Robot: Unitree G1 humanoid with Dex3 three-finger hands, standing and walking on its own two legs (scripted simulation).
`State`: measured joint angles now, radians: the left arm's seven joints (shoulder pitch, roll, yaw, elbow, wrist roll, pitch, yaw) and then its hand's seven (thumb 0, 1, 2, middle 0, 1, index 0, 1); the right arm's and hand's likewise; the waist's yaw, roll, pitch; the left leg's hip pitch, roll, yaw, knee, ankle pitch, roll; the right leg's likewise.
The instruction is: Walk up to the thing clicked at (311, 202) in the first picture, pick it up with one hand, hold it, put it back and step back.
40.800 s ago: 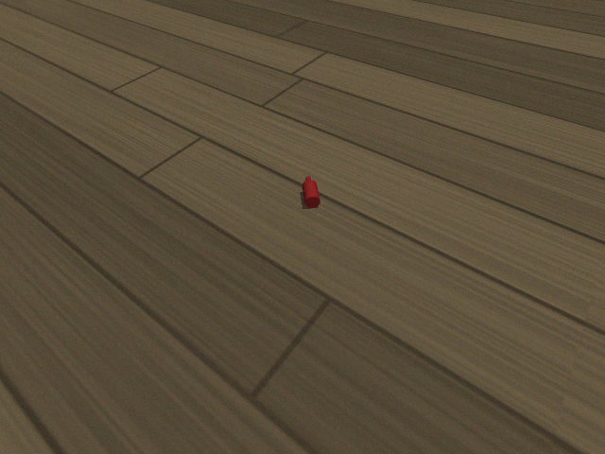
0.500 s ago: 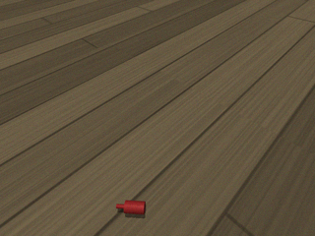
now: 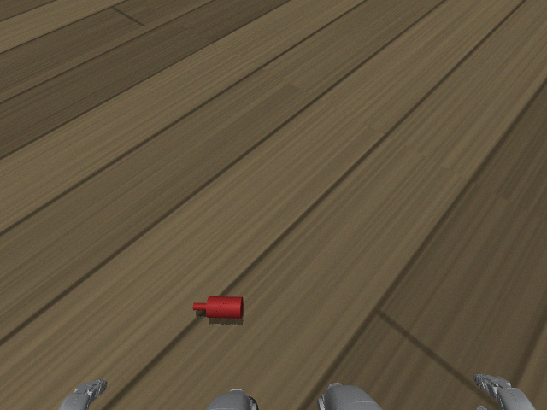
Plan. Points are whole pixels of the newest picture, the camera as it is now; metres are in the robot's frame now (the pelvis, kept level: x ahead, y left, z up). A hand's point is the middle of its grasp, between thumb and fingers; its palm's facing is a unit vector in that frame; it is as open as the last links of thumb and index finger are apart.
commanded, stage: step back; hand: left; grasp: from above
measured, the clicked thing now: (217, 307) +0.48 +0.24 -0.72
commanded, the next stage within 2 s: none
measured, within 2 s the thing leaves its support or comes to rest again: neither
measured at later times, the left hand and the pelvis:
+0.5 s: hand out of the picture -0.03 +0.22 -0.13, palm faces +0.06 -0.89 -0.44, open 7.4 cm; pelvis -0.12 -0.05 +0.00, yaw +3 degrees
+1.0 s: hand out of the picture -0.24 +0.28 -0.15, palm faces +0.00 -0.90 -0.43, open 7.4 cm; pelvis -0.29 -0.01 +0.00, yaw -1 degrees
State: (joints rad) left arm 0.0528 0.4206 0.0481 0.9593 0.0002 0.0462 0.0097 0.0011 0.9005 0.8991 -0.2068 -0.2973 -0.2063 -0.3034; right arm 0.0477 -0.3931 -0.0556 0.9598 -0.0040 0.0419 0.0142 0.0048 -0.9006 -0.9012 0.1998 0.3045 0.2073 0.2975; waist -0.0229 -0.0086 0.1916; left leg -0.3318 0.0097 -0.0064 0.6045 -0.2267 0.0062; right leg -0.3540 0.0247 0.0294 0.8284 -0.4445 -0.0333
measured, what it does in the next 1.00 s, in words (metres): walks backwards: right foot, then left foot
